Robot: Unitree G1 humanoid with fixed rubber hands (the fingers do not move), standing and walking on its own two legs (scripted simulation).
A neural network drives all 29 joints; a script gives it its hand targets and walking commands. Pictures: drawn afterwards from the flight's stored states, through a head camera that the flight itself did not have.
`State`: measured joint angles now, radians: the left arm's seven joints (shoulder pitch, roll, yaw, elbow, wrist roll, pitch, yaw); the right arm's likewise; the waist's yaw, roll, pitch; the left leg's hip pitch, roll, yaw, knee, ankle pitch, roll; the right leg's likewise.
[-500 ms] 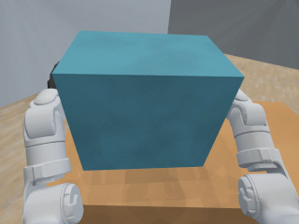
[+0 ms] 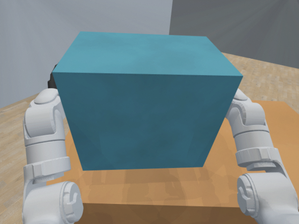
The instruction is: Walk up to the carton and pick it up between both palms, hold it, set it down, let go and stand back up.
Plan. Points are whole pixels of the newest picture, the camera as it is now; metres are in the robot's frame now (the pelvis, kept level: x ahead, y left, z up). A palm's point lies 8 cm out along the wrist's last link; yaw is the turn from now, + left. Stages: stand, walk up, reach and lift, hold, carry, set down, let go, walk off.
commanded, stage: hold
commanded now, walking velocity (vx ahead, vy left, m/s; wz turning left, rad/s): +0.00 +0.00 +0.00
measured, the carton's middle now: (145, 103) +0.35 +0.00 +0.23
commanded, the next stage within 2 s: none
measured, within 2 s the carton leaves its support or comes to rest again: neither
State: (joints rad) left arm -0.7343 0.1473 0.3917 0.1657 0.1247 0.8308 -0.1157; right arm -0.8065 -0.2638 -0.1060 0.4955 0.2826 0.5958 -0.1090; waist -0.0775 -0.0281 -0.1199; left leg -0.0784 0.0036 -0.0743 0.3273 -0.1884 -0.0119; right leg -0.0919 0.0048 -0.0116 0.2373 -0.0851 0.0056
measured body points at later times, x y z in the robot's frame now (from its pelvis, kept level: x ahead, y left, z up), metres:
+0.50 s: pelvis +0.00 +0.00 +0.00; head -0.07 +0.02 +0.44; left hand +0.38 +0.20 +0.26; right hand +0.38 -0.20 +0.27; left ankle +0.00 +0.13 -0.75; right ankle +0.03 -0.12 -0.75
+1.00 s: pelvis +0.00 +0.00 +0.00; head -0.07 +0.02 +0.44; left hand +0.38 +0.20 +0.26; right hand +0.38 -0.21 +0.26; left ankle +0.00 +0.13 -0.75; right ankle +0.03 -0.13 -0.75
